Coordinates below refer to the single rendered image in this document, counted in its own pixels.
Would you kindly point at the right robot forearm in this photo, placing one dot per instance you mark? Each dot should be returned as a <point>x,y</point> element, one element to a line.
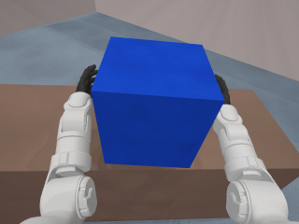
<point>241,161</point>

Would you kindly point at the right robot hand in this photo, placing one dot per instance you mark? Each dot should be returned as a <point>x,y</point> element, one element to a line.
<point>224,90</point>

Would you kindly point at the left robot upper arm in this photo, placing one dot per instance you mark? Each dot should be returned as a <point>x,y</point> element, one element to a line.
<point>66,200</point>

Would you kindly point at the left robot hand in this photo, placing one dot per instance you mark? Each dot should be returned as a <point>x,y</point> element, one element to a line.
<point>86,80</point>

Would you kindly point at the left robot forearm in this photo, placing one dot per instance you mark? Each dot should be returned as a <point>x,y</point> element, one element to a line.
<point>72,155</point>

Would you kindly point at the pedestal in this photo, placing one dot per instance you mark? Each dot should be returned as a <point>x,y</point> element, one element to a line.
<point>29,123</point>

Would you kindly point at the right robot upper arm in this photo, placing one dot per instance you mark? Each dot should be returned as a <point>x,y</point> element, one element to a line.
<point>256,202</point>

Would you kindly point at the carton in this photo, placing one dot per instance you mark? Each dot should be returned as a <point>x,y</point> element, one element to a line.
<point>154,102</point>

